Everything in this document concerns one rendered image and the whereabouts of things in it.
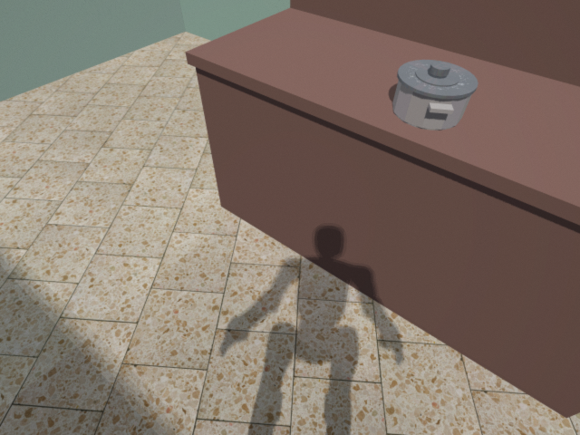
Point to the pot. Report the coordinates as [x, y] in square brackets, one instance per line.
[425, 112]

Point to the knob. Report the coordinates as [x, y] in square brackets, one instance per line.
[439, 69]

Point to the table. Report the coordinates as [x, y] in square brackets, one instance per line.
[470, 233]

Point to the lid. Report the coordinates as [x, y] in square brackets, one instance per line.
[415, 76]

